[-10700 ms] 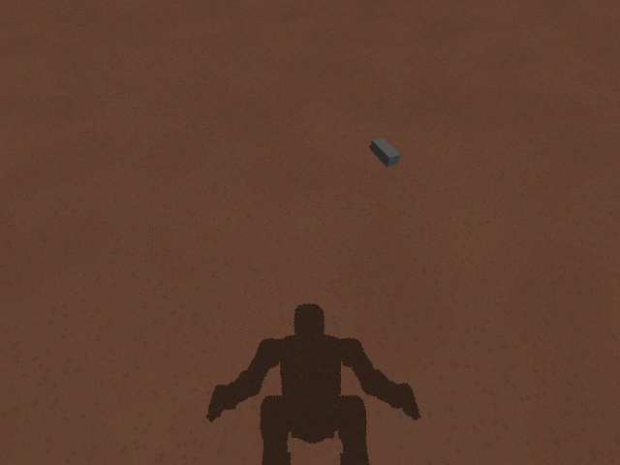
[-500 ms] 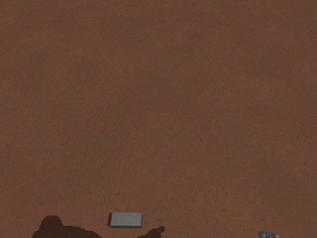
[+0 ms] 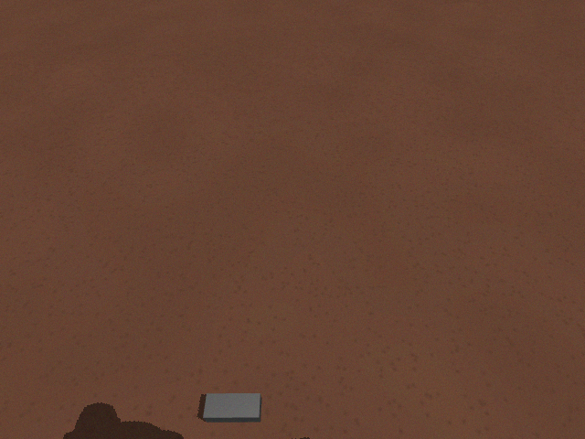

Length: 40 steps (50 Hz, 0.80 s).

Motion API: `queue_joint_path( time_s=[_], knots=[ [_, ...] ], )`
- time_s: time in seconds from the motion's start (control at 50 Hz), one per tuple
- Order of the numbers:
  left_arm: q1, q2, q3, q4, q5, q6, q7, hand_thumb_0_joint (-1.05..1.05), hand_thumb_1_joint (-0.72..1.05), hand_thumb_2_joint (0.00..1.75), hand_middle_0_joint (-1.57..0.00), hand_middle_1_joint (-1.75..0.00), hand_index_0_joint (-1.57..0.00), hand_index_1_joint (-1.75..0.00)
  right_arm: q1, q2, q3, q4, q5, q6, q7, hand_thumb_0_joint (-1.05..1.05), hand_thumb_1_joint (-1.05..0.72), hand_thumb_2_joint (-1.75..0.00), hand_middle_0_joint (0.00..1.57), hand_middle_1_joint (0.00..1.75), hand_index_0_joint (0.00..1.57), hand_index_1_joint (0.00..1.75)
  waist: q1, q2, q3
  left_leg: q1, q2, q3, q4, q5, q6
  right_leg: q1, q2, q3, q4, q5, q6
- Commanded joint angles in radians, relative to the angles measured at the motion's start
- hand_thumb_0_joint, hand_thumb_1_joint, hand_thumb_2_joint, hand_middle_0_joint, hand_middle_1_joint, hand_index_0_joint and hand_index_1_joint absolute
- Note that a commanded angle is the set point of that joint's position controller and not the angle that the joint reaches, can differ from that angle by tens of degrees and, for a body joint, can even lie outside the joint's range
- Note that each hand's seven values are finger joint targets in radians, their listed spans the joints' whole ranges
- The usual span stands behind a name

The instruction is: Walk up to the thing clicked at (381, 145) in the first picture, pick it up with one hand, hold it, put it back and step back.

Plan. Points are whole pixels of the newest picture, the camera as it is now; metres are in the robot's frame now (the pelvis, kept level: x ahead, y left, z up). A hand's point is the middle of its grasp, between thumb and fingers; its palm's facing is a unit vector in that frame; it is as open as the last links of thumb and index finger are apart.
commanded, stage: stand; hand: left
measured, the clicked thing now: (233, 407) +0.34 +0.21 -0.75
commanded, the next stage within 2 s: none
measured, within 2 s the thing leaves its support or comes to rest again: neither
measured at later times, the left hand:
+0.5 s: hand out of the picture +0.07 +0.25 -0.16, palm faces -0.03 -0.94 -0.34, open 7.4 cm
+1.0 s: hand out of the picture +0.07 +0.25 -0.16, palm faces -0.03 -0.94 -0.34, open 7.4 cm
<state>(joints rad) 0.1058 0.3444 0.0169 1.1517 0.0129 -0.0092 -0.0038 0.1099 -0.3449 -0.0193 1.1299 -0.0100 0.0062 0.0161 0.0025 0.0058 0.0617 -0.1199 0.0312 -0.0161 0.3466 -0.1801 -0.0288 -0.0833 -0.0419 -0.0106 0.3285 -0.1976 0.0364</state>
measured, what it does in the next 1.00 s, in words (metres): stands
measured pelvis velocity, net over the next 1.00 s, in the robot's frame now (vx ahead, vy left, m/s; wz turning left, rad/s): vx -0.01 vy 0.00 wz -0.01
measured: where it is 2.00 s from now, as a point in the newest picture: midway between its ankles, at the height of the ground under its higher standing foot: outside the picture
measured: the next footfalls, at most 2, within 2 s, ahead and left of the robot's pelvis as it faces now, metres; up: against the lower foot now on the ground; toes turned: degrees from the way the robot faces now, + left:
none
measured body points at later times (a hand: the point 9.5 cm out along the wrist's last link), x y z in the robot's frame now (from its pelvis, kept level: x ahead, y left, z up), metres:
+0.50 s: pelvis +0.00 +0.00 +0.00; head +0.01 +0.00 +0.45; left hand +0.07 +0.30 -0.13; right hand +0.07 -0.30 -0.13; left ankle +0.01 +0.14 -0.75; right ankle -0.01 -0.14 -0.75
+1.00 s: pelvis -0.01 +0.00 +0.00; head +0.00 +0.00 +0.45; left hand +0.07 +0.30 -0.13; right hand +0.07 -0.31 -0.13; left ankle +0.01 +0.14 -0.75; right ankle -0.01 -0.14 -0.75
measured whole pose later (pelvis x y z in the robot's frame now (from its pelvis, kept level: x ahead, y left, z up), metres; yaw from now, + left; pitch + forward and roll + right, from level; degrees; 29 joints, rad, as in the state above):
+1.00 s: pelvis -0.01 +0.00 +0.00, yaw +0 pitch -3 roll +0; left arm 0.13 0.36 0.00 1.11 0.01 -0.01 -0.01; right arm 0.12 -0.35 0.00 1.12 -0.01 -0.01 0.01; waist 0.00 0.00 0.06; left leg -0.13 0.03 -0.01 0.34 -0.17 -0.03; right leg -0.10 -0.04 0.00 0.34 -0.19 0.03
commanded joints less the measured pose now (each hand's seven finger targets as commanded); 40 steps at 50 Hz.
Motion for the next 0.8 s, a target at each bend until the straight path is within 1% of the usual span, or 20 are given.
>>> queue_joint_path(
  time_s=[0.0,0.04,0.08,0.14,0.16,0.18,0.2,0.22,0.24,0.26,0.36,0.4,0.48,0.54,0.56,0.58,0.64,0.68,0.7,0.78],
  knots=[
    [-0.036,0.221,0.042,-0.07,0.002,-0.022,0.012,0.0,0.9,0.9,-0.2,-0.3,-0.2,-0.3,-0.06,-0.216,-0.038,-0.076,-0.004,-0.032,-0.023,0.0,-0.9,-0.9,0.2,0.3,0.2,0.3,0.001,-0.005,-0.077,0.011,0.096,-0.071,-0.047,0.173,0.041,-0.002,-0.093,0.067,-0.048,0.158,-0.044],
    [-0.03,0.22,0.041,-0.07,-0.002,-0.022,0.011,0.0,0.9,0.9,-0.2,-0.3,-0.2,-0.3,-0.045,-0.216,-0.035,-0.071,-0.002,-0.036,-0.024,0.0,-0.9,-0.9,0.2,0.3,0.2,0.3,0.002,0.003,-0.086,0.018,0.097,-0.072,-0.047,0.206,0.041,0.009,-0.092,0.062,-0.04,0.176,-0.043],
    [-0.029,0.219,0.04,-0.071,-0.004,-0.022,0.01,0.0,0.9,0.9,-0.2,-0.3,-0.2,-0.3,-0.042,-0.215,-0.034,-0.069,0.001,-0.037,-0.023,0.0,-0.9,-0.9,0.2,0.3,0.2,0.3,0.0,0.001,-0.089,0.02,0.097,-0.07,-0.045,0.195,0.041,0.01,-0.091,0.064,-0.043,0.168,-0.043],
    [-0.027,0.214,0.037,-0.074,-0.004,-0.02,0.009,0.0,0.9,0.9,-0.2,-0.3,-0.2,-0.3,-0.04,-0.216,-0.031,-0.069,0.003,-0.034,-0.022,0.0,-0.9,-0.9,0.2,0.3,0.2,0.3,-0.001,0.007,-0.07,0.007,0.091,-0.071,-0.057,0.144,0.037,-0.008,-0.087,0.064,-0.056,0.113,-0.043],
    [-0.025,0.219,0.038,-0.076,-0.001,-0.019,0.007,0.0,0.9,0.9,-0.2,-0.3,-0.2,-0.3,-0.035,-0.213,-0.03,-0.07,0.0,-0.034,-0.023,0.0,-0.9,-0.9,0.2,0.3,0.2,0.3,-0.002,0.004,-0.069,0.001,0.088,-0.066,-0.059,0.122,0.039,-0.009,-0.089,0.067,-0.059,0.11,-0.045],
    [-0.031,0.224,0.039,-0.079,-0.002,-0.018,0.008,0.0,0.9,0.9,-0.2,-0.3,-0.2,-0.3,-0.04,-0.209,-0.029,-0.072,0.0,-0.033,-0.023,0.0,-0.9,-0.9,0.2,0.3,0.2,0.3,-0.004,0.003,-0.072,0.01,0.092,-0.067,-0.058,0.129,0.037,-0.013,-0.088,0.066,-0.052,0.104,-0.049],
    [-0.024,0.213,0.035,-0.079,-0.001,-0.017,0.007,0.0,0.9,0.9,-0.2,-0.3,-0.2,-0.3,-0.035,-0.217,-0.029,-0.071,0.001,-0.034,-0.022,0.0,-0.9,-0.9,0.2,0.3,0.2,0.3,-0.002,0.017,-0.068,0.001,0.09,-0.067,-0.06,0.112,0.038,-0.015,-0.088,0.068,-0.059,0.1,-0.046],
    [-0.027,0.221,0.037,-0.081,-0.001,-0.017,0.006,0.0,0.9,0.9,-0.2,-0.3,-0.2,-0.3,-0.035,-0.214,-0.028,-0.07,0.001,-0.035,-0.023,0.0,-0.9,-0.9,0.2,0.3,0.2,0.3,-0.002,0.008,-0.076,0.008,0.095,-0.069,-0.058,0.12,0.041,-0.006,-0.092,0.07,-0.052,0.107,-0.051],
    [-0.032,0.219,0.036,-0.083,0.0,-0.018,0.007,0.0,0.9,0.9,-0.2,-0.3,-0.2,-0.3,-0.027,-0.215,-0.027,-0.071,0.001,-0.035,-0.022,0.0,-0.9,-0.9,0.2,0.3,0.2,0.3,-0.007,0.011,-0.075,0.001,0.093,-0.069,-0.061,0.125,0.038,-0.012,-0.09,0.069,-0.053,0.107,-0.048],
    [-0.026,0.22,0.036,-0.086,-0.001,-0.018,0.007,0.0,0.9,0.9,-0.2,-0.3,-0.2,-0.3,-0.037,-0.216,-0.029,-0.074,0.0,-0.035,-0.022,0.0,-0.9,-0.9,0.2,0.3,0.2,0.3,-0.001,0.005,-0.083,0.016,0.097,-0.069,-0.054,0.139,0.04,-0.013,-0.09,0.067,-0.049,0.114,-0.05],
    [-0.031,0.221,0.032,-0.087,-0.001,-0.018,0.006,0.0,0.9,0.9,-0.2,-0.3,-0.2,-0.3,-0.033,-0.22,-0.027,-0.073,0.0,-0.034,-0.021,0.0,-0.9,-0.9,0.2,0.3,0.2,0.3,-0.006,0.001,-0.066,0.004,0.093,-0.069,-0.057,0.107,0.038,-0.027,-0.09,0.072,-0.058,0.089,-0.048],
    [-0.02,0.219,0.031,-0.089,-0.003,-0.018,0.005,0.0,0.9,0.9,-0.2,-0.3,-0.2,-0.3,-0.034,-0.221,-0.025,-0.07,0.0,-0.036,-0.02,0.0,-0.9,-0.9,0.2,0.3,0.2,0.3,0.0,0.009,-0.071,0.008,0.096,-0.072,-0.059,0.118,0.038,-0.023,-0.09,0.072,-0.054,0.099,-0.048],
    [-0.019,0.225,0.031,-0.09,-0.001,-0.018,0.006,0.0,0.9,0.9,-0.2,-0.3,-0.2,-0.3,-0.04,-0.222,-0.026,-0.075,0.001,-0.036,-0.021,0.0,-0.9,-0.9,0.2,0.3,0.2,0.3,-0.001,0.002,-0.078,0.018,0.095,-0.068,-0.05,0.131,0.04,-0.03,-0.089,0.071,-0.054,0.112,-0.049],
    [-0.022,0.227,0.029,-0.094,-0.003,-0.023,0.007,0.0,0.9,0.9,-0.2,-0.3,-0.2,-0.3,-0.031,-0.225,-0.028,-0.072,0.003,-0.036,-0.019,0.0,-0.9,-0.9,0.2,0.3,0.2,0.3,-0.007,-0.011,-0.1,0.038,0.101,-0.067,-0.038,0.178,0.041,-0.017,-0.094,0.072,-0.046,0.157,-0.049],
    [-0.02,0.228,0.029,-0.095,-0.003,-0.023,0.007,0.0,0.9,0.9,-0.2,-0.3,-0.2,-0.3,-0.035,-0.221,-0.025,-0.072,0.001,-0.035,-0.02,0.0,-0.9,-0.9,0.2,0.3,0.2,0.3,-0.004,-0.01,-0.099,0.034,0.098,-0.061,-0.034,0.171,0.042,-0.015,-0.095,0.075,-0.048,0.165,-0.048],
    [-0.025,0.226,0.029,-0.095,-0.002,-0.021,0.008,0.0,0.9,0.9,-0.2,-0.3,-0.2,-0.3,-0.03,-0.217,-0.025,-0.074,0.001,-0.034,-0.021,0.0,-0.9,-0.9,0.2,0.3,0.2,0.3,-0.008,-0.005,-0.09,0.015,0.094,-0.06,-0.041,0.157,0.041,-0.012,-0.095,0.072,-0.049,0.162,-0.049],
    [-0.014,0.227,0.028,-0.091,-0.005,-0.02,0.007,0.0,0.9,0.9,-0.2,-0.3,-0.2,-0.3,-0.034,-0.22,-0.024,-0.073,0.002,-0.034,-0.019,0.0,-0.9,-0.9,0.2,0.3,0.2,0.3,-0.003,-0.004,-0.077,0.021,0.094,-0.062,-0.047,0.149,0.041,-0.025,-0.091,0.072,-0.051,0.136,-0.05],
    [-0.013,0.227,0.029,-0.089,-0.005,-0.019,0.007,0.0,0.9,0.9,-0.2,-0.3,-0.2,-0.3,-0.028,-0.221,-0.024,-0.071,0.002,-0.032,-0.02,0.0,-0.9,-0.9,0.2,0.3,0.2,0.3,-0.003,0.004,-0.058,0.004,0.092,-0.063,-0.057,0.118,0.038,-0.032,-0.087,0.07,-0.054,0.101,-0.049],
    [-0.005,0.224,0.027,-0.087,-0.004,-0.018,0.006,0.0,0.9,0.9,-0.2,-0.3,-0.2,-0.3,-0.033,-0.223,-0.024,-0.07,0.002,-0.033,-0.019,0.0,-0.9,-0.9,0.2,0.3,0.2,0.3,-0.001,0.008,-0.061,0.007,0.094,-0.065,-0.056,0.099,0.042,-0.03,-0.09,0.075,-0.059,0.093,-0.05],
    [-0.013,0.233,0.03,-0.092,-0.002,-0.019,0.007,0.0,0.9,0.9,-0.2,-0.3,-0.2,-0.3,-0.034,-0.219,-0.023,-0.074,0.002,-0.034,-0.019,0.0,-0.9,-0.9,0.2,0.3,0.2,0.3,-0.003,-0.005,-0.068,0.016,0.095,-0.068,-0.056,0.127,0.04,-0.034,-0.088,0.072,-0.052,0.108,-0.05]
  ],
)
